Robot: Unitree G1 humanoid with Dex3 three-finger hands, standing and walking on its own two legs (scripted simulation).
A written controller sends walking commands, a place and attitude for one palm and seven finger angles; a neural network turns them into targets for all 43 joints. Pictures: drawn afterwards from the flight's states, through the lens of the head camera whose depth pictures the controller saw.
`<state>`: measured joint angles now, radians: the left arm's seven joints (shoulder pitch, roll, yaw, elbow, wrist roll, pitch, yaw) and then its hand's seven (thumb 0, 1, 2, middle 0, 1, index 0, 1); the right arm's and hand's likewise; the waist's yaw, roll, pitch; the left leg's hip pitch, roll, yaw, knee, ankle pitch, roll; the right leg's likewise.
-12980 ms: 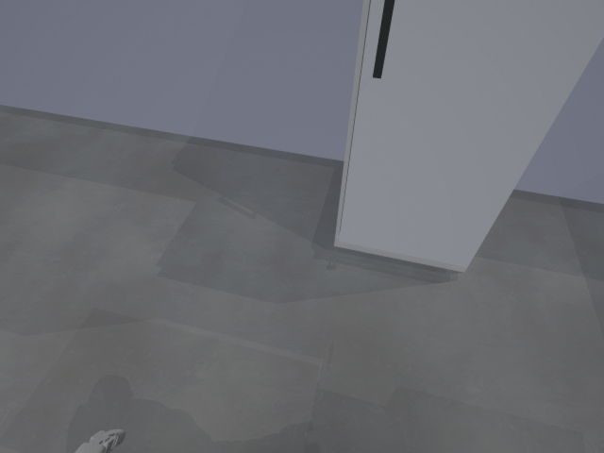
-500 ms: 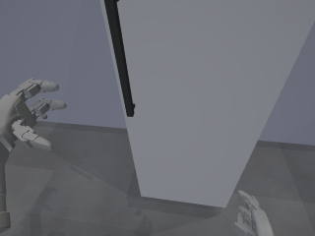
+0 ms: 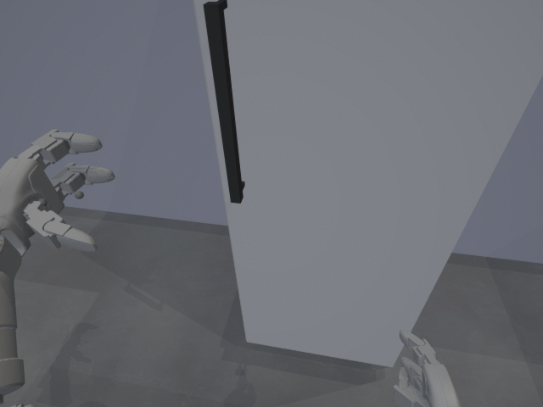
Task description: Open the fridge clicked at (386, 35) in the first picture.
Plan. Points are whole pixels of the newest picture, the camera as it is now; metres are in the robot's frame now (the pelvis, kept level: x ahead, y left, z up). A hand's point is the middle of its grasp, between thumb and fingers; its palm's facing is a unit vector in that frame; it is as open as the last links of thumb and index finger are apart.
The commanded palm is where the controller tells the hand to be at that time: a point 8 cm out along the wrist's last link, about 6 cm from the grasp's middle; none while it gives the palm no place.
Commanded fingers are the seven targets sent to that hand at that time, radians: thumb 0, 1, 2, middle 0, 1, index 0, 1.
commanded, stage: move the hooked fingers beside the handle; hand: left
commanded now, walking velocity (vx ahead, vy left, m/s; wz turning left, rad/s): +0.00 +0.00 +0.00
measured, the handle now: (230, 116) +0.51 +0.14 +0.22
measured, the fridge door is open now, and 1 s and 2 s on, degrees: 0 0 0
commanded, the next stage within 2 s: none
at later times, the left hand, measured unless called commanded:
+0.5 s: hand (128, 174) +0.33 +0.25 +0.22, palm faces +0.02 -1.00 -0.06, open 14.0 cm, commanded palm +0.31 +0.29 +0.22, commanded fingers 0.00 -0.50 0.30 -0.30 -1.20 -0.30 -1.20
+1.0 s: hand (164, 154) +0.39 +0.22 +0.22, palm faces +0.00 -1.00 -0.04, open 14.0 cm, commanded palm +0.37 +0.27 +0.21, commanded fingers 0.00 -0.50 0.30 -0.30 -1.20 -0.30 -1.20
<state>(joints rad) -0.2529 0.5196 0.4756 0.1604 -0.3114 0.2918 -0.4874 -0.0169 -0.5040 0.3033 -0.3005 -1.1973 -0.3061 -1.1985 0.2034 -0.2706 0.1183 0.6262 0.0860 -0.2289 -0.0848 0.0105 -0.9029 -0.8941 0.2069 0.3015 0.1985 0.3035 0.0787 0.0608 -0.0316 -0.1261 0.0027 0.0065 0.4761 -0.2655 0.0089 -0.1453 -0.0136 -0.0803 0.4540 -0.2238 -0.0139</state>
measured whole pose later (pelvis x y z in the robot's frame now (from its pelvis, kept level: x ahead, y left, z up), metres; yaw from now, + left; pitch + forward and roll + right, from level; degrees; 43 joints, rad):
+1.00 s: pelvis +0.01 +0.00 +0.00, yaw -1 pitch -1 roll +0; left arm -0.55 0.45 0.35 0.46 -0.22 0.23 -0.34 -0.02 -0.50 0.30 -0.30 -1.20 -0.30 -1.20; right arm 0.24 -0.28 0.08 0.65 0.08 -0.18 -0.10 0.01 -0.90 -0.89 0.21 0.30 0.20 0.30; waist 0.02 0.04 -0.04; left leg -0.16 0.01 0.03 0.45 -0.27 0.00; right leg -0.20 -0.01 -0.06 0.46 -0.23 -0.02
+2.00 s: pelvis +0.02 +0.01 +0.00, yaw -2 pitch +1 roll +0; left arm -0.69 0.41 0.32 0.67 -0.18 0.11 -0.28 -0.02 -0.50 0.30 -0.30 -1.20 -0.30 -1.20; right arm 0.30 -0.28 0.06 0.67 0.07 -0.14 -0.09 0.01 -0.91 -0.89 0.21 0.30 0.20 0.30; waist -0.01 0.03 -0.04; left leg -0.19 0.00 0.04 0.45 -0.27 0.02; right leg -0.23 -0.01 -0.04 0.44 -0.22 -0.01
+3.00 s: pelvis +0.02 +0.00 +0.00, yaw -2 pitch +2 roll +0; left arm -0.78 0.40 0.30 0.74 -0.17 0.09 -0.26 -0.02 -0.50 0.30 -0.30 -1.20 -0.30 -1.20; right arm 0.28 -0.27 0.07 0.66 0.07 -0.13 -0.09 0.01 -0.91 -0.89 0.21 0.30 0.20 0.30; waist -0.02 0.03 -0.05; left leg -0.21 0.01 0.04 0.46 -0.27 0.01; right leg -0.25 -0.01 -0.05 0.44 -0.22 -0.01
